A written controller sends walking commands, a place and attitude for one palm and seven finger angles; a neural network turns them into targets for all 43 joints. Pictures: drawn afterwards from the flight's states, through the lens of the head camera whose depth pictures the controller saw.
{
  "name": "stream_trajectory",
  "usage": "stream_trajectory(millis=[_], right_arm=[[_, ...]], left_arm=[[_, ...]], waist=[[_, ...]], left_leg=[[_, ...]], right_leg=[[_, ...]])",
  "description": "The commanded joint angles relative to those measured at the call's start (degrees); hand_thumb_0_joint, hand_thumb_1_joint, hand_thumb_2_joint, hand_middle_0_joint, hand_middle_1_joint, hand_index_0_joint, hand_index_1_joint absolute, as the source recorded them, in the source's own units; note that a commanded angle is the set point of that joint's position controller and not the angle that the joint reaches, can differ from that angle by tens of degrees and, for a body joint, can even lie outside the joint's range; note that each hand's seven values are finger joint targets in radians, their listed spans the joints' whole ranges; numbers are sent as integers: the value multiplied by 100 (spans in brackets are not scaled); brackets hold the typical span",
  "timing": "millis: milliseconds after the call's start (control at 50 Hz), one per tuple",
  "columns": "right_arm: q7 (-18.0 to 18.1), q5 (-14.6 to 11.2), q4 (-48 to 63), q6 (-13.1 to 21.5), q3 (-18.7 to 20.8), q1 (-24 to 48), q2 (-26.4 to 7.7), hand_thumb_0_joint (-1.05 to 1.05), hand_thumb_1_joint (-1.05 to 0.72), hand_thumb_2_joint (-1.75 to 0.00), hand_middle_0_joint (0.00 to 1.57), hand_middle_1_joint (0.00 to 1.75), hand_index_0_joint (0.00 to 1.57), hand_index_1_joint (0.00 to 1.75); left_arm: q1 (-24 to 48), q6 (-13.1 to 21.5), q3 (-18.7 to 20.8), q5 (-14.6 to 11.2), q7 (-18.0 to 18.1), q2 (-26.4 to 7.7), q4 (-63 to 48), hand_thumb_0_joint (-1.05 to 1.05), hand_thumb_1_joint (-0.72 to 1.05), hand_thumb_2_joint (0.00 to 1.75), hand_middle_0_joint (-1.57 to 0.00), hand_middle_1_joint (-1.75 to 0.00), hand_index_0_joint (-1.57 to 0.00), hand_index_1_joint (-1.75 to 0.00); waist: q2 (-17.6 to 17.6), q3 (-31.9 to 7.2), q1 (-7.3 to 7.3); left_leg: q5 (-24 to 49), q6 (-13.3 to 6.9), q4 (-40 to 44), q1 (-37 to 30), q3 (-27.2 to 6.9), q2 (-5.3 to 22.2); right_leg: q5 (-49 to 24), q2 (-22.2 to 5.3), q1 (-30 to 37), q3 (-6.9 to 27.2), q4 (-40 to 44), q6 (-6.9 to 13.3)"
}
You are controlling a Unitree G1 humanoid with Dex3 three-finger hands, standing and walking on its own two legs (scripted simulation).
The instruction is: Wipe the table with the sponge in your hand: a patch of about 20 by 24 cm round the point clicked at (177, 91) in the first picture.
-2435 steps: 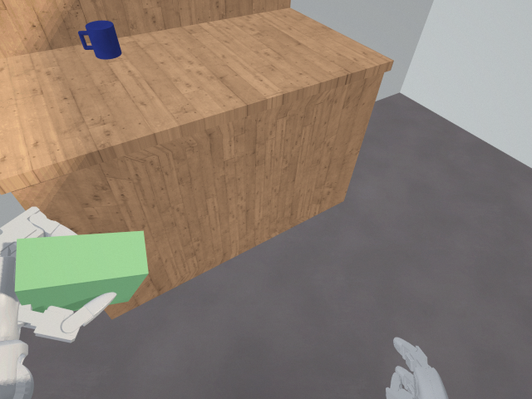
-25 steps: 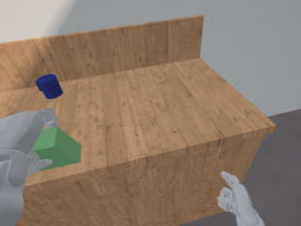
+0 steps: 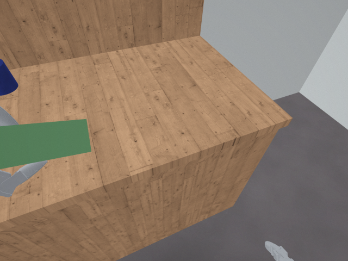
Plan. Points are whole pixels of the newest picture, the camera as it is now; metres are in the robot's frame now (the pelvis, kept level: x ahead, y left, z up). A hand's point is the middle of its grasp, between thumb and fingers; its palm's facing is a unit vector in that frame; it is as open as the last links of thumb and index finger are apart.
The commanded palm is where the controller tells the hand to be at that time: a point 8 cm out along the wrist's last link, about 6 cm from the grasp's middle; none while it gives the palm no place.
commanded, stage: step back with the hand held close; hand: left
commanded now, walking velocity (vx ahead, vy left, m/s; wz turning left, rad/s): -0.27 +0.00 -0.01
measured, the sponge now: (48, 141) +0.25 +0.21 +0.22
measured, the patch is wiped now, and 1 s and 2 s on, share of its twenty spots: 0.95 0.95 0.95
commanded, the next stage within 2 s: stop stepping back and stand still in 0.98 s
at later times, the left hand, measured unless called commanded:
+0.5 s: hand out of the picture +0.15 +0.25 +0.25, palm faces +0.55 -0.79 -0.27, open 9.1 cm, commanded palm +0.08 +0.28 +0.25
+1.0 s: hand out of the picture +0.06 +0.18 +0.24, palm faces +0.34 -0.84 -0.43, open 9.1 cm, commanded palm -0.02 +0.25 +0.25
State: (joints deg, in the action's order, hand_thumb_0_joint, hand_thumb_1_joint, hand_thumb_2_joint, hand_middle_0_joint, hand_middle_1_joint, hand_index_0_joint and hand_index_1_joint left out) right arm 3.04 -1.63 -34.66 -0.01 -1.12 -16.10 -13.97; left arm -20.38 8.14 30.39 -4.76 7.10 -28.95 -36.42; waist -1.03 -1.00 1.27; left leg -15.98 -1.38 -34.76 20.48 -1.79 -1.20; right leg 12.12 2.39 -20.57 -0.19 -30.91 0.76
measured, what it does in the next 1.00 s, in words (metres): walks backwards: left foot, then right foot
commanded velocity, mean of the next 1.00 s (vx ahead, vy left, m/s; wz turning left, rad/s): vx -0.36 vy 0.00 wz -0.04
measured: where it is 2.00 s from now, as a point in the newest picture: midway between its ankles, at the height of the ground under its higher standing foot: outside the picture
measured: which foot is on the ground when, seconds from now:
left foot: down 0.00-0.44, up 0.46-0.58, down 0.60-0.90, up 0.92-1.00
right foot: down 0.00-0.60, up 0.62-0.86, down 0.88-1.00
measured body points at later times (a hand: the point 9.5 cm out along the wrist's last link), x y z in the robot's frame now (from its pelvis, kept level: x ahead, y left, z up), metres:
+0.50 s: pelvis -0.07 +0.00 -0.02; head -0.08 +0.00 +0.43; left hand +0.11 +0.29 +0.26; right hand +0.12 -0.23 -0.09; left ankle -0.01 +0.11 -0.71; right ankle +0.04 -0.11 -0.73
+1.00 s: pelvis -0.18 -0.03 +0.00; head -0.15 -0.03 +0.45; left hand +0.03 +0.22 +0.26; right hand -0.01 -0.26 -0.09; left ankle -0.17 +0.10 -0.67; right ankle -0.14 -0.15 -0.73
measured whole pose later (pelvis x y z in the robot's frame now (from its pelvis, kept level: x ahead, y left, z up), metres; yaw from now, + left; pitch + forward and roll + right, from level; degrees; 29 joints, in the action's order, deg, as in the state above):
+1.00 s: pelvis -0.18 -0.03 +0.00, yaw -2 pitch +1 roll -2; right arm 0.9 -3.2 -34.5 5.7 0.2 -8.5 -11.2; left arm -18.8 11.8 25.8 -4.3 5.6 -24.6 -37.2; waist -2.4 3.1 1.8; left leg -25.0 2.6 -62.5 32.7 -1.2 3.7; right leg 11.3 1.7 -20.8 -0.4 -30.6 0.3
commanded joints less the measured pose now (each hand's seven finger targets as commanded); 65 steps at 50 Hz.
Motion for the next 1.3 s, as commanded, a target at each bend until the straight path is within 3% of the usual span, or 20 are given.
stream_trajectory(millis=[0, 80, 280, 340, 400, 460, 540, 600, 640, 700, 780, 840, 880, 900, 920, 980, 1100, 1140, 1200, 1280], right_arm=[[96, -14, 1075, 416, 245, 929, -655, 0, -90, -90, 20, 30, 20, 30], [103, 20, 1065, 498, 239, 994, -610, 0, -90, -90, 20, 30, 20, 30], [142, 71, 1081, 781, 337, 715, -742, 0, -90, -90, 20, 30, 20, 30], [99, -45, 1039, 781, 331, 609, -674, 0, -90, -90, 20, 30, 20, 30], [87, -51, 972, 698, 252, 787, -571, 0, -90, -90, 20, 30, 20, 30], [-2, -48, 834, 635, 117, 988, -422, 0, -90, -90, 20, 30, 20, 30], [-40, 67, 914, 553, 111, 1048, -422, 0, -90, -90, 20, 30, 20, 30], [-1, 212, 1118, 780, 342, 960, -555, 0, -90, -90, 20, 30, 20, 30], [-62, 244, 872, 1003, 356, 653, -399, 0, -90, -90, 20, 30, 20, 30], [-99, 85, 583, 1195, 479, 580, -495, 0, -90, -90, 20, 30, 20, 30], [-128, 57, 577, 1164, 408, 671, -587, 0, -90, -90, 20, 30, 20, 30], [-132, -5, 751, 1118, 349, 826, -640, 0, -90, -90, 20, 30, 20, 30], [-146, -23, 881, 1038, 321, 861, -447, 0, -90, -90, 20, 30, 20, 30], [-124, -158, 984, 970, 386, 974, -325, 0, -90, -90, 20, 30, 20, 30], [-118, -260, 1029, 927, 513, 1060, -358, 0, -90, -90, 20, 30, 20, 30], [-204, -82, 1285, 618, 267, 1252, -26, 0, -90, -90, 20, 30, 20, 30], [110, -48, 1034, 706, 461, 639, -436, 0, -90, -90, 20, 30, 20, 30], [154, -35, 1086, 864, 545, 720, -709, 0, -90, -90, 20, 30, 20, 30], [83, -64, 789, 1006, 501, 583, -587, 0, -90, -90, 20, 30, 20, 30], [-66, -129, 747, 978, 402, 759, -679, 0, -90, -90, 20, 30, 20, 30]], left_arm=[[136, 296, 303, -3, 82, -733, -792, 0, 10, 130, -120, -160, -120, -160], [256, 493, 492, 40, 177, -1066, -1794, 0, 10, 130, -120, -160, -120, -160], [1025, 553, 539, 221, 256, -716, -1024, 0, 10, 130, -120, -160, -120, -160], [1326, 410, 265, 188, 175, -593, -246, 0, 10, 130, -120, -160, -120, -160], [1631, 374, -204, 130, 91, -511, -272, 0, 10, 130, -120, -160, -120, -160], [1500, 298, -371, 89, 70, -558, -675, 0, 10, 130, -120, -160, -120, -160], [893, 374, 290, 57, 128, -1002, -1751, 0, 10, 130, -120, -160, -120, -160], [609, 660, 692, 87, 284, -1097, -2632, 0, 10, 130, -120, -160, -120, -160], [512, 702, 820, 38, 361, -1081, -2777, 0, 10, 130, -120, -160, -120, -160], [543, 565, 770, -28, 342, -793, -2212, 0, 10, 130, -120, -160, -120, -160], [1010, 426, 221, 97, 211, -351, -1021, 0, 10, 130, -120, -160, -120, -160], [848, 440, 160, 48, 83, -387, -560, 0, 10, 130, -120, -160, -120, -160], [594, 595, 264, 98, 43, -758, -676, 0, 10, 130, -120, -160, -120, -160], [420, 663, 220, 43, 14, -777, -893, 0, 10, 130, -120, -160, -120, -160], [85, 691, 257, 4, -61, -767, -1109, 0, 10, 130, -120, -160, -120, -160], [-636, 753, 580, -29, -91, -829, -1736, 0, 10, 130, -120, -160, -120, -160], [-383, 676, 880, -122, 302, -948, -2024, 0, 10, 130, -120, -160, -120, -160], [203, 647, 827, -135, 399, -940, -2101, 0, 10, 130, -120, -160, -120, -160], [904, 403, 638, 53, 455, -973, -1613, 0, 10, 130, -120, -160, -120, -160], [973, 256, 127, 78, 221, -468, -391, 0, 10, 130, -120, -160, -120, -160]], waist=[[123, -991, -104], [-55, -969, -51], [-1384, -573, -82], [-375, -385, -85], [954, -166, -3], [1183, -280, -15], [261, -584, 15], [-2467, -981, -25], [-1648, -1260, 17], [-1106, -1345, -68], [-1514, -868, -7], [-751, -705, -121], [908, -828, -112], [1946, -1111, -209], [2102, -1235, -223], [540, -1278, -118], [105, -1605, 118], [-1827, -1073, 95], [-1605, -724, 245], [-1252, -106, 8]], left_leg=[[686, -95, 439, 96, -804, 810], [-553, -77, 152, 193, -639, 590], [-2455, -460, 1613, 1861, -1440, 1274], [-1947, -307, 799, 1351, -1053, 1042], [-1637, 40, -1339, 326, -309, 363], [-1293, 67, -2680, -215, 48, 358], [-1108, -111, -75, -86, -225, 661], [1123, -733, 1585, -164, -1716, 2300], [2306, -780, 1188, -619, -1442, 2380], [4250, -488, 570, -1780, -575, 2054], [3454, -223, 541, -1293, -414, 1790], [2161, -46, 72, -548, -348, 1578], [376, 289, -1516, 227, 308, 745], [-1481, 420, -2934, 1129, 280, 265], [-1409, 353, -3877, 1025, -250, 380], [-1112, 387, -3238, 960, -133, 560], [20, 110, 790, -960, 251, 617], [888, -473, 1696, -1069, -1024, 1942], [469, -917, 1394, -629, -1371, 1966], [-1764, -494, 1311, 767, -417, 1372]], right_leg=[[-1561, -869, 570, 590, 181, 123], [-810, -1235, 113, 1046, 472, 302], [664, -96, 784, 224, -1173, -105], [480, -261, 246, 355, -392, -33], [1176, -1468, -1352, 1669, 1208, 411], [1373, -2038, -1872, 1664, 1602, 624], [-41, -1672, -909, 1135, 328, 402], [1545, -97, -1214, 125, -3030, -192], [1958, -235, -1746, 580, -4214, -227], [1759, -207, -1566, 323, -2537, -309], [646, -126, -442, -27, -439, -290], [-732, -162, 487, -177, 847, -303], [-3371, -1170, 1024, 467, 1342, 85], [-4826, -2079, 1388, 1299, 1022, 635], [-4768, -2229, 1012, 1163, 851, 672], [-3770, -1951, 682, 816, 406, 695], [-1576, -1408, 16, 1013, -408, 270], [1373, -183, -1050, 92, -1985, -181], [1585, -238, -1711, 610, -3836, -194], [1128, -243, -54, -80, -1483, -179]])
